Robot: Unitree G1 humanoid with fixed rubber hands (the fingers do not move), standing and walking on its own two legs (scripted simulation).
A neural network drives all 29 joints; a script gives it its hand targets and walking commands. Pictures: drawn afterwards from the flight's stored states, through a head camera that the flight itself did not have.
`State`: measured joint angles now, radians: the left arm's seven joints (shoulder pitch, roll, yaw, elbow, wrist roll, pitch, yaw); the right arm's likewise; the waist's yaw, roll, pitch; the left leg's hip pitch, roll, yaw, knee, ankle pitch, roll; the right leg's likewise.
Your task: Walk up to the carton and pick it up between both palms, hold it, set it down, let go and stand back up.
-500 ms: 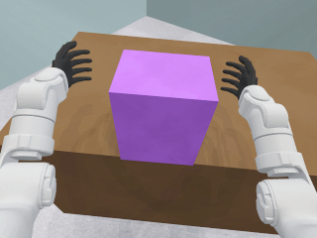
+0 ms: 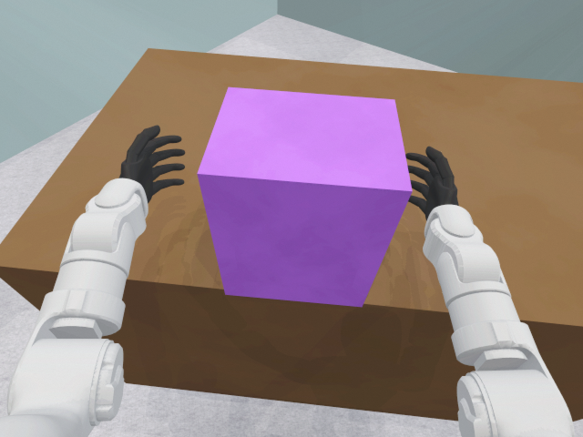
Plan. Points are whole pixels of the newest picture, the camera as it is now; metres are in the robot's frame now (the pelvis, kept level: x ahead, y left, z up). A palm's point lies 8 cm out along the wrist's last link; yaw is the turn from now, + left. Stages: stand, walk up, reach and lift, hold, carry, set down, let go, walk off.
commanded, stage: reach and lift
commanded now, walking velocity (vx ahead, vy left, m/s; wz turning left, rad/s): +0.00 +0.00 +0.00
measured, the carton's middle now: (301, 207) +0.42 -0.01 +0.08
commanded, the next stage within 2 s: none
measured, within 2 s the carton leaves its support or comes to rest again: leaves its support in 1.60 s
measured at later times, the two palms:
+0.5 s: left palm (148, 183) +0.41 +0.20 +0.13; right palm (428, 205) +0.40 -0.18 +0.12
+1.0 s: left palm (179, 186) +0.41 +0.16 +0.13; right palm (413, 203) +0.40 -0.16 +0.12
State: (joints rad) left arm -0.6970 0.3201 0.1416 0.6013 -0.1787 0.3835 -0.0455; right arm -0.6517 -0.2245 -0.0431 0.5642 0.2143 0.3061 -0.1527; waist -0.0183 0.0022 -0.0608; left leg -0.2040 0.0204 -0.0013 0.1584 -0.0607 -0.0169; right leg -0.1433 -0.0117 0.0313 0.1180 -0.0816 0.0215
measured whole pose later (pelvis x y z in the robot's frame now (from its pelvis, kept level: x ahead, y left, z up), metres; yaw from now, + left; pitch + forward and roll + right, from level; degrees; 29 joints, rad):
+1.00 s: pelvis -0.01 +0.00 +0.00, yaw +0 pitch +4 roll +0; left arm -0.77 0.08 0.21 0.67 0.04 0.30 0.05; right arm -0.72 -0.10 -0.08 0.68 0.12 0.21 -0.26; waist -0.01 0.00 -0.04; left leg -0.17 0.02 -0.01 0.13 -0.03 -0.01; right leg -0.11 -0.01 0.03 0.09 -0.06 0.02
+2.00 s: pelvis +0.00 +0.00 +0.00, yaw +0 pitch +2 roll +0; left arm -0.82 0.03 0.38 0.35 0.22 0.67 -0.04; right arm -0.85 -0.06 -0.13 0.55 0.09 0.53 -0.24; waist -0.04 0.00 -0.09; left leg -0.04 0.02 0.00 -0.01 0.02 -0.02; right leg 0.01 -0.02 0.02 -0.02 -0.01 0.02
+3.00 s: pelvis -0.01 -0.01 +0.00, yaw +1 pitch -4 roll +0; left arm -0.56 -0.10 0.36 -0.15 0.32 0.87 -0.11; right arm -0.62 -0.03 -0.04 0.20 0.09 0.57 -0.21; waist -0.08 0.01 0.06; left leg 0.10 0.03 0.00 -0.09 0.07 -0.03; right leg 0.14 -0.01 0.00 -0.09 0.02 0.01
